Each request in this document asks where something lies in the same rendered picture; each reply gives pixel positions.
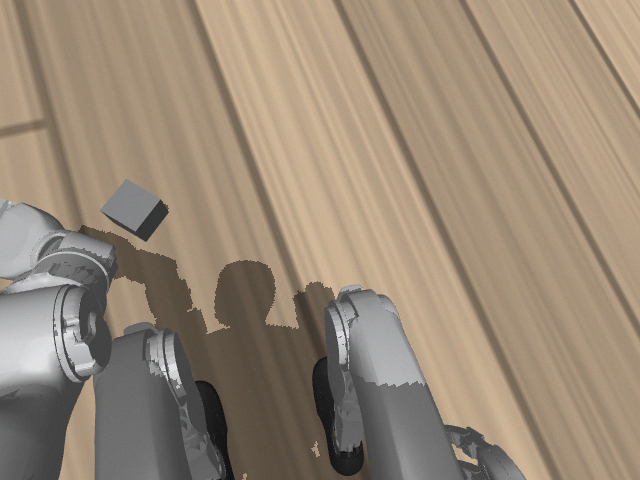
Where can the right robot hand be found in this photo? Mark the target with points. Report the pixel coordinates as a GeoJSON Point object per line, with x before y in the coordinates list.
{"type": "Point", "coordinates": [493, 462]}

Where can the cube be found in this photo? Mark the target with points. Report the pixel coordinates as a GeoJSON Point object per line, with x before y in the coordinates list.
{"type": "Point", "coordinates": [135, 210]}

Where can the left robot hand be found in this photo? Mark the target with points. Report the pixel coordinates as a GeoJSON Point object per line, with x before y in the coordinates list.
{"type": "Point", "coordinates": [21, 227]}

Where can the left robot arm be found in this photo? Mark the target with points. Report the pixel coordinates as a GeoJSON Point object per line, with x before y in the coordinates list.
{"type": "Point", "coordinates": [53, 337]}

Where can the left robot foot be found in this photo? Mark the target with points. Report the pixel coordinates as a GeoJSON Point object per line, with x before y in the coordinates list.
{"type": "Point", "coordinates": [216, 425]}

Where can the right robot foot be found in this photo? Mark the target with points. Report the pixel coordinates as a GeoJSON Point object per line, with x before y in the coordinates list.
{"type": "Point", "coordinates": [345, 463]}

